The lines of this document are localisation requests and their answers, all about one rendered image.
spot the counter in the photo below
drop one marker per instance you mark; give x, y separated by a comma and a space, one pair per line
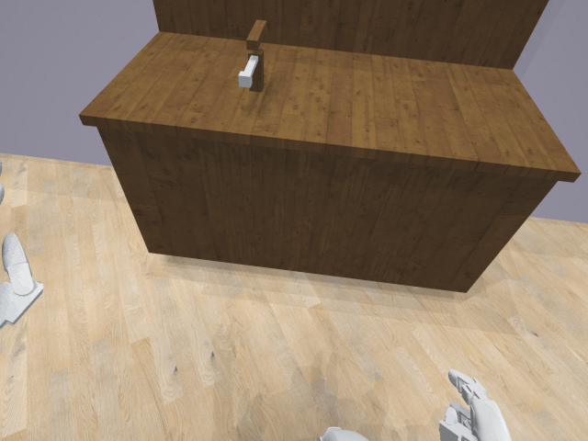
382, 140

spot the tap lever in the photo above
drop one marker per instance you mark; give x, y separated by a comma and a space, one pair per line
245, 78

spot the robot left hand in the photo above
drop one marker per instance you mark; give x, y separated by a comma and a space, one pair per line
17, 297

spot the robot right hand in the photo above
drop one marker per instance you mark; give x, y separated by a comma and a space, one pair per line
484, 421

